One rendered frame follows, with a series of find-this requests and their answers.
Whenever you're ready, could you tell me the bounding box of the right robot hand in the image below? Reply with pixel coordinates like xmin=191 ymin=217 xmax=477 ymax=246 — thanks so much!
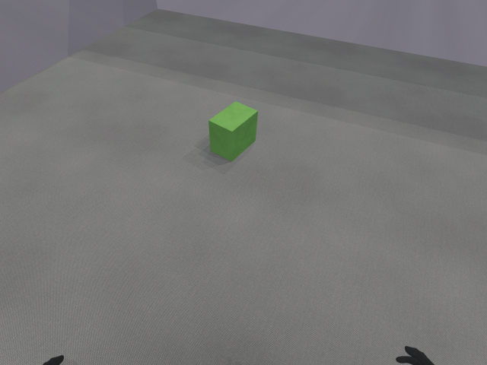
xmin=396 ymin=346 xmax=434 ymax=365

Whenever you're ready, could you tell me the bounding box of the carton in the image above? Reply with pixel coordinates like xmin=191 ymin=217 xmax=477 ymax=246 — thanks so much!
xmin=208 ymin=101 xmax=258 ymax=162

